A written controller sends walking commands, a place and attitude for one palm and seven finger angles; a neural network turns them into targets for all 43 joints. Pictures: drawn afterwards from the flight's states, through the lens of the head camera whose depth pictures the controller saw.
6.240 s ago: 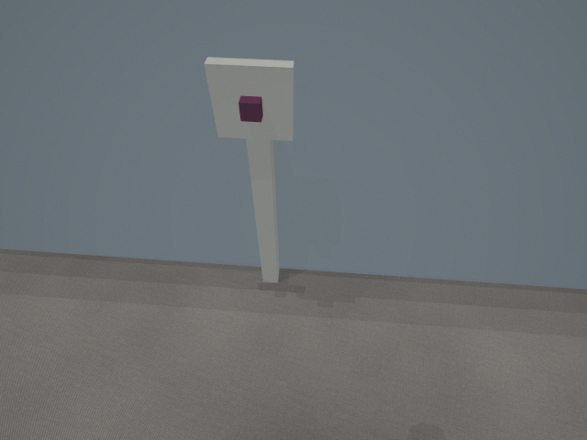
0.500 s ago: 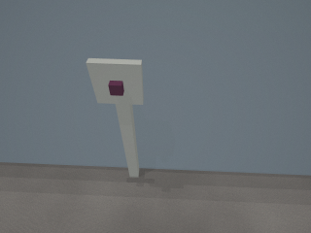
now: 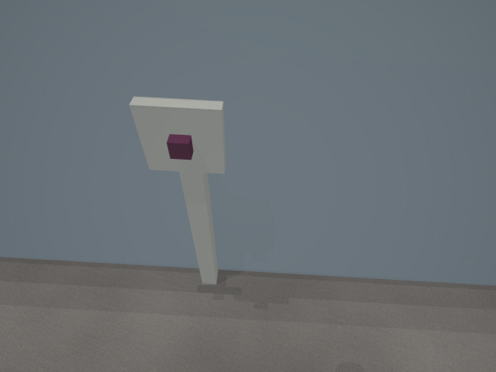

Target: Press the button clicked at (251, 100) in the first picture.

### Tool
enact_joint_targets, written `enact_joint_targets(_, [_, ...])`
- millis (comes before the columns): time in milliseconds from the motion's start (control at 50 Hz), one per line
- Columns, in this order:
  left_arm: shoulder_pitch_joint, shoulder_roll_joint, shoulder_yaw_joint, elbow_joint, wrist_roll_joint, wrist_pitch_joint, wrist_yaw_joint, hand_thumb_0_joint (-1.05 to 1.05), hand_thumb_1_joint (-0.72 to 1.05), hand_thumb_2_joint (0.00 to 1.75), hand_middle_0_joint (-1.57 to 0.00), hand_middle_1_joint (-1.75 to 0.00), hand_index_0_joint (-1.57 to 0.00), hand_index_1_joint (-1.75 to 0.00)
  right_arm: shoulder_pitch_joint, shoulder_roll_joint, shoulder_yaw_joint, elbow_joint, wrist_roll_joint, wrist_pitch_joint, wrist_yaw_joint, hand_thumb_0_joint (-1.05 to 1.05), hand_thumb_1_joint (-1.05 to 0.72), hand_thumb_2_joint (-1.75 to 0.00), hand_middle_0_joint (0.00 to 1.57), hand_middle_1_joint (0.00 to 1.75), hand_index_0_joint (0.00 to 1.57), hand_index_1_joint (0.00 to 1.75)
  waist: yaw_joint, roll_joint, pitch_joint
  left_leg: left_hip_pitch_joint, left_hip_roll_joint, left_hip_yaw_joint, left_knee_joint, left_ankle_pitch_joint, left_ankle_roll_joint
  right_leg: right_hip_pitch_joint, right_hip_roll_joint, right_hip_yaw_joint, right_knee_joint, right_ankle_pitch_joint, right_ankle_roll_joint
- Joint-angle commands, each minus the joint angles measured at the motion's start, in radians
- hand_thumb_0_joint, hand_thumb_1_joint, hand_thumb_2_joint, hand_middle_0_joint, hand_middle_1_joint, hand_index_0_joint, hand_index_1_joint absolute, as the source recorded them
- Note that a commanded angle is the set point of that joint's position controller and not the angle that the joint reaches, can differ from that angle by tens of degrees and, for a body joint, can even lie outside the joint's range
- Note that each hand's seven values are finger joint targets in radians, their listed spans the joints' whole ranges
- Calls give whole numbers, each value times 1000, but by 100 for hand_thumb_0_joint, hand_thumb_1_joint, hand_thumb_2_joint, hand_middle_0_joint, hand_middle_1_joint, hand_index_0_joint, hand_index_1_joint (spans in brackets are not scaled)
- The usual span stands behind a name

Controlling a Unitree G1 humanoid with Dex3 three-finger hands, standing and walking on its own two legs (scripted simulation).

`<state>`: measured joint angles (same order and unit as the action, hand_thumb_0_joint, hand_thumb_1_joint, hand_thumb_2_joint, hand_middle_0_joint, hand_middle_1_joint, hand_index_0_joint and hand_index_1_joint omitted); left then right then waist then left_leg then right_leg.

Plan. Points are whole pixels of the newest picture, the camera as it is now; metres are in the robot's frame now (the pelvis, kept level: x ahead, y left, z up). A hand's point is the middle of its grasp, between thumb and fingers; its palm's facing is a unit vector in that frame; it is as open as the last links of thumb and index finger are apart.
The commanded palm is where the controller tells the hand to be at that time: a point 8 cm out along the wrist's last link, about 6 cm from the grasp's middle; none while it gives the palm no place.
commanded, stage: come to a stop and stand still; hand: left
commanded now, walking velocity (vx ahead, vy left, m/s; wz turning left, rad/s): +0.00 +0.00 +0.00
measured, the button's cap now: (180, 146) +0.53 +0.18 +0.05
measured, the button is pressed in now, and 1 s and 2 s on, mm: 0 0 0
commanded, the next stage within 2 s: look again from close up in 1.60 s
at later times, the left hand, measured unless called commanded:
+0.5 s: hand out of the picture +0.02 +0.16 -0.18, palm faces +0.02 -0.98 -0.21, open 7.4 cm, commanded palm none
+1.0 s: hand out of the picture -0.01 +0.17 -0.18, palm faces -0.01 -0.98 -0.19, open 7.4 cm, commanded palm none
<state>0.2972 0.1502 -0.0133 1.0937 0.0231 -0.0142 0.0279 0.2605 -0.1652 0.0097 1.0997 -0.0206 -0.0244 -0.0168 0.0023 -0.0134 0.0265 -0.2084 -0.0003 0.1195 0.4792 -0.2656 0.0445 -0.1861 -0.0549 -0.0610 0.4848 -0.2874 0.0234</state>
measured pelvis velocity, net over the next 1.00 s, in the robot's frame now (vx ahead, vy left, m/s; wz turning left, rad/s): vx -0.01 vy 0.00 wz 0.01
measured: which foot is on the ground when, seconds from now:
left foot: down 0.00-1.00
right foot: down 0.00-1.00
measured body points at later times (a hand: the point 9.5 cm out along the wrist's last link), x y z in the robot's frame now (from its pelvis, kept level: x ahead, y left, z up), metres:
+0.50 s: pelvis +0.00 -0.02 +0.00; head +0.02 -0.02 +0.44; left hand +0.02 +0.21 -0.16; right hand +0.03 -0.25 -0.16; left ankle +0.00 +0.09 -0.74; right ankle -0.02 -0.13 -0.74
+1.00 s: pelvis -0.01 +0.00 -0.01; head +0.01 -0.01 +0.44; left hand -0.01 +0.22 -0.16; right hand +0.00 -0.23 -0.16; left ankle +0.00 +0.09 -0.74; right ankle -0.02 -0.13 -0.74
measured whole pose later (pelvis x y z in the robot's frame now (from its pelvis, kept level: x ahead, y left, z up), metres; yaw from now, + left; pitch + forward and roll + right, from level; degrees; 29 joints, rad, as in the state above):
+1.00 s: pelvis -0.01 +0.00 -0.01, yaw +1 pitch +0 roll -1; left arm 0.30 0.15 -0.02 1.08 0.02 -0.01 0.03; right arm 0.30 -0.17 0.00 1.04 -0.03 -0.01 -0.01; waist -0.01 0.03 0.03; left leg -0.28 0.02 0.10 0.56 -0.29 0.04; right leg -0.24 -0.04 -0.07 0.54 -0.30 0.01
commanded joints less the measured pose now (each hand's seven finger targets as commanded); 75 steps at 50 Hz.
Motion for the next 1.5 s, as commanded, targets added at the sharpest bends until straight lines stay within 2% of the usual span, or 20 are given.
enact_joint_targets(0, [75, 70, 21, -29, 4, -4, 0, 0, 90, 90, -20, -30, -20, -30, 59, -110, -31, -24, 2, -3, -5, 0, -90, -90, 20, 30, 20, 30, -5, 78, 69, -25, 164, -185, -181, -105, 26, -82, -15, 10, -14, -7, -52])
enact_joint_targets(40, [91, 67, 20, -19, 2, -9, 4, 0, 90, 90, -20, -30, -20, -30, 46, -90, -25, -23, 5, -6, -8, 0, -90, -90, 20, 30, 20, 30, 6, 38, 73, -27, 145, -152, -129, 81, 20, -54, -29, 40, -43, 117, -49])
enact_joint_targets(80, [107, 76, 20, -7, -5, -20, 12, 0, 90, 90, -20, -30, -20, -30, 51, -66, -18, -16, 8, -14, -14, 0, -90, -90, 20, 30, 20, 30, 2, -13, 22, 19, 119, -106, -60, 298, 1, -9, -60, 77, -62, 323, -51])
enact_joint_targets(120, [103, 90, 23, -11, -8, -23, 18, 0, 90, 90, -20, -30, -20, -30, 64, -66, -19, -6, 12, -13, -18, 0, -90, -90, 20, 30, 20, 30, -4, -12, -19, 55, 118, -101, -51, 357, -10, 18, -72, 85, -49, 427, -55])
enact_joint_targets(180, [102, 104, 33, -33, -8, -18, 27, 0, 90, 90, -20, -30, -20, -30, 57, -69, -26, -11, 14, -5, -19, 0, -90, -90, 20, 30, 20, 30, 2, -2, -26, 57, 118, -92, -31, 406, -16, 22, -85, 95, -16, 503, -61])
enact_joint_targets(240, [99, 111, 43, -53, -6, -9, 32, 0, 90, 90, -20, -30, -20, -30, 46, -71, -35, -26, 12, 8, -18, 0, -90, -90, 20, 30, 20, 30, 7, -5, -35, 48, 117, -83, -3, 393, -19, 13, -94, 111, 4, 497, -70])
enact_joint_targets(360, [61, 122, 51, -86, -3, 1, 29, 0, 90, 90, -20, -30, -20, -30, 33, -58, -39, -53, 9, 23, -9, 0, -90, -90, 20, 30, 20, 30, 1, -47, -19, 0, 94, -73, 12, 201, -29, -26, -119, 143, -26, 343, -92])
enact_joint_targets(440, [36, 106, 46, -97, -2, 5, 23, 0, 90, 90, -20, -30, -20, -30, 22, -68, -37, -54, 7, 16, -5, 0, -90, -90, 20, 30, 20, 30, 5, -7, 5, 0, 117, -111, -43, 185, -12, -58, -68, 106, -35, 184, -68])
enact_joint_targets(580, [27, 110, 38, -86, -4, 1, 12, 0, 90, 90, -20, -30, -20, -30, 14, -80, -31, -49, 5, 11, -1, 0, -90, -90, 20, 30, 20, 30, 5, 3, 42, -27, 114, -125, -105, 68, -13, -65, -62, 108, -101, 50, -61])
enact_joint_targets(780, [50, 104, 30, -53, -6, -8, 8, 0, 90, 90, -20, -30, -20, -30, 41, -88, -22, -22, 6, -2, -4, 0, -90, -90, 20, 30, 20, 30, 6, 13, 28, -9, 123, -135, -149, 81, -11, -30, -53, 91, -117, 85, -59])
enact_joint_targets(800, [113, 123, 21, -16, -1, -14, 45, 0, 90, 90, -20, -30, -20, -30, -64, -128, -30, -93, 19, -3, 2, 0, -90, -90, 20, 30, 20, 30, 39, 27, 81, -65, 126, -87, 51, 97, -46, -69, -106, 136, -134, 271, -47])
enact_joint_targets(820, [42, 166, 22, -73, -7, -23, 33, 0, 90, 90, -20, -30, -20, -30, 7, -69, -25, -112, 12, 16, 10, 0, -90, -90, 20, 30, 20, 30, -28, 33, 22, -35, 76, -95, 37, -72, -47, -120, -140, 187, -176, -77, -85])
enact_joint_targets(860, [-16, 165, 30, -103, -5, -29, 21, 0, 90, 90, -20, -30, -20, -30, 79, -78, -26, -110, -3, 16, 17, 0, -90, -90, 20, 30, 20, 30, -51, 31, -7, -3, 77, -100, 35, -42, -36, -180, -108, 145, -140, -192, -95])
enact_joint_targets(920, [24, 112, 19, -85, -8, -21, 14, 0, 90, 90, -20, -30, -20, -30, 76, -94, -20, -114, 0, -2, 9, 0, -90, -90, 20, 30, 20, 30, -18, 98, 12, -71, 126, -170, -79, 20, 0, -100, -29, 69, -36, -34, -71])
enact_joint_targets(980, [53, 92, 14, -63, -10, -18, 13, 0, 90, 90, -20, -30, -20, -30, 69, -105, -17, -113, 2, -12, 1, 0, -90, -90, 20, 30, 20, 30, 3, 34, -16, -67, 136, -174, -87, 118, 15, -30, -25, 49, -10, 59, -58])
enact_joint_targets(1020, [47, 92, 14, -56, -10, -15, 13, 0, 90, 90, -20, -30, -20, -30, 71, -102, -15, -99, 5, -11, -2, 0, -90, -90, 20, 30, 20, 30, 1, -1, 6, -59, 126, -161, -92, 114, 11, -34, -35, 57, -24, 74, -55])
enact_joint_targets(1120, [43, 98, 14, -45, -11, -11, 14, 0, 90, 90, -20, -30, -20, -30, 74, -97, -12, -66, 5, -11, -3, 0, -90, -90, 20, 30, 20, 30, 0, -10, 33, -42, 118, -150, -112, 115, 7, -36, -42, 64, -43, 87, -50])
enact_joint_targets(1180, [46, 99, 16, -38, -10, -10, 14, 0, 90, 90, -20, -30, -20, -30, 73, -94, -11, -47, 4, -13, -5, 0, -90, -90, 20, 30, 20, 30, 3, 15, 19, -16, 120, -141, -114, 155, 7, -26, -46, 61, -46, 112, -48])
enact_joint_targets(1240, [42, 104, 17, -32, -9, -10, 14, 0, 90, 90, -20, -30, -20, -30, 70, -92, -11, -36, 5, -12, -6, 0, -90, -90, 20, 30, 20, 30, 1, -6, 20, -2, 117, -135, -106, 181, 4, -18, -48, 65, -55, 141, -48])
enact_joint_targets(1480, [46, 103, 17, -8, -10, -11, 14, 0, 90, 90, -20, -30, -20, -30, 57, -84, -9, 0, 9, -11, -12, 0, -90, -90, 20, 30, 20, 30, 2, 17, 23, 29, 120, -119, -103, 220, -4, -4, -55, 69, -79, 190, -50])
